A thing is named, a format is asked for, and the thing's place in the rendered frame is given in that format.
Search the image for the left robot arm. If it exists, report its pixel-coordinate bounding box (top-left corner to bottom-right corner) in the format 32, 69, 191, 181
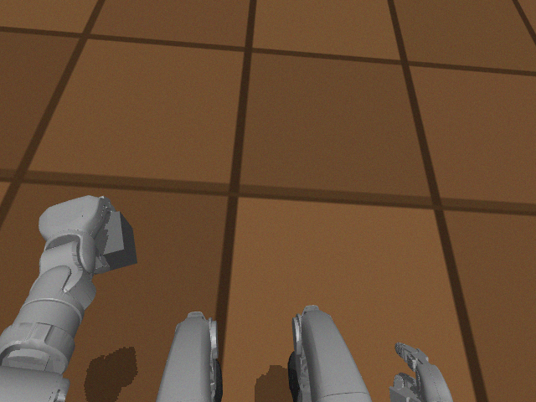
0, 230, 96, 402

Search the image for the cube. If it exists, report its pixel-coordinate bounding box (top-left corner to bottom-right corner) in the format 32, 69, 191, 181
95, 211, 137, 275

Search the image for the left robot hand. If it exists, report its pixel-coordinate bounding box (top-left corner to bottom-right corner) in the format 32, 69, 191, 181
39, 195, 116, 274

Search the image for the right robot hand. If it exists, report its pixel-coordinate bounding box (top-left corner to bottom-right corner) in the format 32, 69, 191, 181
389, 343, 453, 402

